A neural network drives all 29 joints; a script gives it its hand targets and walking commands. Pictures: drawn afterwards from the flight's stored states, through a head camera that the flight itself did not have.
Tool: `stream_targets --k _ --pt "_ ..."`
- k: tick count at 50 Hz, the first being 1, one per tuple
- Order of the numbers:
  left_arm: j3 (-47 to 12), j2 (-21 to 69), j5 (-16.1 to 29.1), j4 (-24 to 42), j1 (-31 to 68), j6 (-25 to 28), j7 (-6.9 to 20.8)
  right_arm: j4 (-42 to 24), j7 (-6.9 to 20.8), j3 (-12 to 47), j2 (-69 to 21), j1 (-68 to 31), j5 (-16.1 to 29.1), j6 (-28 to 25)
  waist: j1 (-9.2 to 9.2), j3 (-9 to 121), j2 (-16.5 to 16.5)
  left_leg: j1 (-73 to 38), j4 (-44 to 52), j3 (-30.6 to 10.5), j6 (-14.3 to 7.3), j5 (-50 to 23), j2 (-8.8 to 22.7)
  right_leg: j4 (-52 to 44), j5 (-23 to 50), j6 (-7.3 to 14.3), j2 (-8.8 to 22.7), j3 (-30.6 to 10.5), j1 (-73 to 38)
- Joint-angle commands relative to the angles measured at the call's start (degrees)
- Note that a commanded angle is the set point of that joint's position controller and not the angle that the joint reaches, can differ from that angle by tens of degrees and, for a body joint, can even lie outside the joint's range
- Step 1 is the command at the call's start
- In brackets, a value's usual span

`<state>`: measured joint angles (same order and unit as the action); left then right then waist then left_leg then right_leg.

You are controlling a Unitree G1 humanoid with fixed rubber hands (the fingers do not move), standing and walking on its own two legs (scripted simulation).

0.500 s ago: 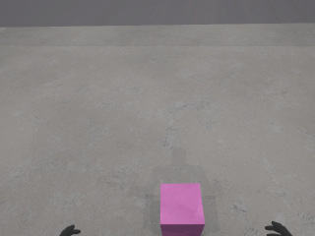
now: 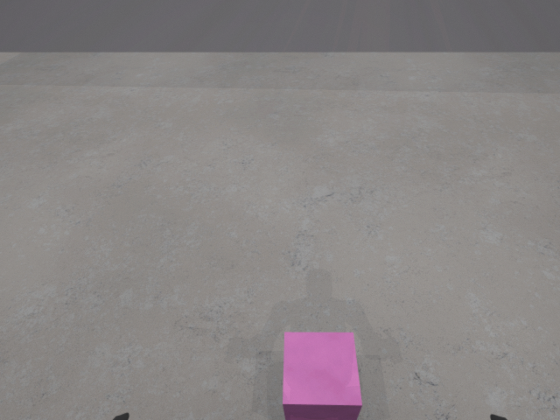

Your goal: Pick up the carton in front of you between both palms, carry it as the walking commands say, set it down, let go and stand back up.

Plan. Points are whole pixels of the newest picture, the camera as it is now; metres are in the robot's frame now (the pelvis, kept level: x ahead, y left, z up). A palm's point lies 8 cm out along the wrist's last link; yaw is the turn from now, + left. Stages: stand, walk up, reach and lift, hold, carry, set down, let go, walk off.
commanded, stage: stand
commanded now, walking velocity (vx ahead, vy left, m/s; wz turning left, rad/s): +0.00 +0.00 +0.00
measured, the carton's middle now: (319, 380) +0.41 -0.05 -0.65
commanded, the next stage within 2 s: none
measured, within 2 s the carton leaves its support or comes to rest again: neither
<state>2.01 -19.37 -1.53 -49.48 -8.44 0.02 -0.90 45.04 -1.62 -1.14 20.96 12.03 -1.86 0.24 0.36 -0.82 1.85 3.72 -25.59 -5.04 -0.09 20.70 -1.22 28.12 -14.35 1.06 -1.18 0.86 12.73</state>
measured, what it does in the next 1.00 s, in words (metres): stands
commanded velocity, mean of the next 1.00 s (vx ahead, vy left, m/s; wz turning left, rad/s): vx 0.00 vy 0.00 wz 0.00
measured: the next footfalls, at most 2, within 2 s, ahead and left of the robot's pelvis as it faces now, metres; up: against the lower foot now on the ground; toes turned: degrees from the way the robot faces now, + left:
none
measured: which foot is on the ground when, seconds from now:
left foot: down 0.00-1.00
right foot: down 0.00-1.00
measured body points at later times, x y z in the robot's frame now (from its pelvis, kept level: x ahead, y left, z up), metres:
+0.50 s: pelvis -0.02 +0.00 +0.01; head -0.02 -0.01 +0.45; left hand +0.09 +0.31 -0.10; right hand +0.07 -0.31 -0.11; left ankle -0.08 +0.12 -0.74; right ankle +0.01 -0.11 -0.74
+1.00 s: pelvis -0.02 +0.00 +0.01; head -0.03 -0.01 +0.46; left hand +0.08 +0.31 -0.10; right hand +0.06 -0.32 -0.11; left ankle -0.08 +0.12 -0.74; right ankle +0.01 -0.11 -0.74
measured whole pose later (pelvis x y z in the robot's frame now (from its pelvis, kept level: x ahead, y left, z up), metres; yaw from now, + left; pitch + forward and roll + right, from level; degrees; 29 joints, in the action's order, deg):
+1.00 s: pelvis -0.02 +0.00 +0.01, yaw -1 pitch -2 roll +0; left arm 0.9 -21.8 -0.7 -59.9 -6.1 0.6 -0.4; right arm 56.0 -1.0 0.2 22.6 9.9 -1.1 -0.6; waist 0.6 -1.8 1.1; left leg 1.7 -20.0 -4.2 0.3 15.9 -0.9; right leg 22.3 -9.1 1.3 -1.4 0.0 10.8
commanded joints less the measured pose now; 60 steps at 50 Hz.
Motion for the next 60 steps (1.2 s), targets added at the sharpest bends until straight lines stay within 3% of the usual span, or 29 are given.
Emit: stream_targets --k 1,21,60 --pt "1.9 -9.4 0.1 2.2 2.0 0.7 -0.2 -2.3 -0.2 -1.9 8.5 -0.7 0.0 -0.8 0.01 2.3 -1.2 6.4 4.0 -3.2 0.0 -18.9 5.4 -3.1 16.1 1.0 6.2 -6.8 -7.6" --pt "1.3 -11.3 0.4 -3.9 3.4 0.9 0.2 3.9 0.3 -1.1 9.9 -1.5 0.4 -1.3 0.28 0.2 -1.7 6.6 7.6 -3.6 -0.6 -11.8 5.8 -7.4 9.5 1.0 6.9 -8.7 -7.4" --pt "0.5 -12.8 1.0 -8.9 4.6 1.2 0.3 9.7 0.5 -0.4 11.1 -3.4 0.8 -1.4 0.21 0.6 -1.7 4.8 9.9 -3.3 -0.9 -12.9 6.8 -8.9 12.5 1.0 7.5 -9.2 -8.1"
